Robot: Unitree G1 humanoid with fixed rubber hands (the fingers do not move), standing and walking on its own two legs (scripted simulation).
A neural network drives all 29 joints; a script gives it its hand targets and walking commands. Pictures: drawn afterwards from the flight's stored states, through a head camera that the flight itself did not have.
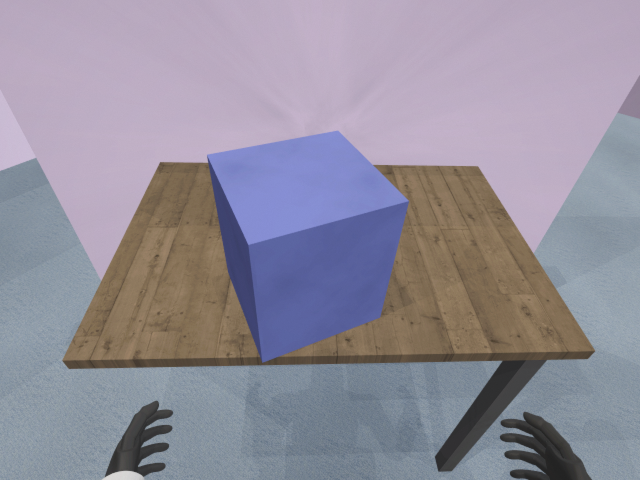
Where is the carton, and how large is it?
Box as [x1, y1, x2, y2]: [207, 131, 408, 362]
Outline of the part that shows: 338,131 316,134 207,155 228,272 262,362 379,317 408,200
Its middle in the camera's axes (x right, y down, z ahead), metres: -0.03 +0.01 +0.60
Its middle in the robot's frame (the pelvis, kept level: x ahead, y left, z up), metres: +0.46 +0.04 +0.06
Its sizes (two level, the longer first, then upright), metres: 0.210 0.200 0.250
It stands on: a table, 0.72 m high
